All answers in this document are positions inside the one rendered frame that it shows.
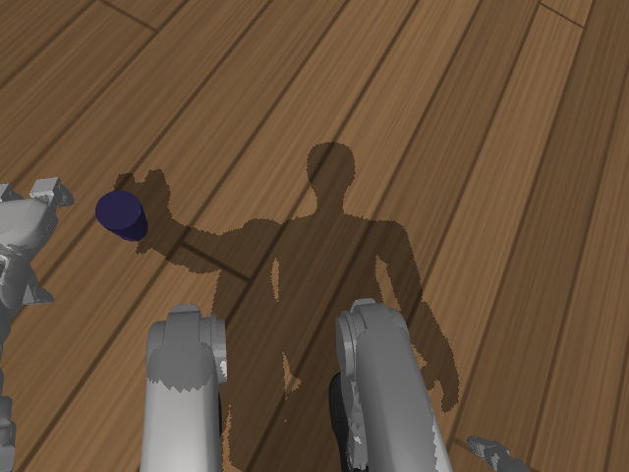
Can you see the right robot foot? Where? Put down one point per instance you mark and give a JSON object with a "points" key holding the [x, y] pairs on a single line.
{"points": [[339, 424]]}

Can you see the right robot hand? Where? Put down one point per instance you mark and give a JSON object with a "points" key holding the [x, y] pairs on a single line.
{"points": [[496, 455]]}

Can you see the cup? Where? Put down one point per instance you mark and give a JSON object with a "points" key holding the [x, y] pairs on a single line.
{"points": [[122, 213]]}

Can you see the left robot hand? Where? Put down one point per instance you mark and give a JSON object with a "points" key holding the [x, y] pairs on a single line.
{"points": [[27, 224]]}

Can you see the left robot arm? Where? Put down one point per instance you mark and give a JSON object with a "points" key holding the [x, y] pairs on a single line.
{"points": [[14, 277]]}

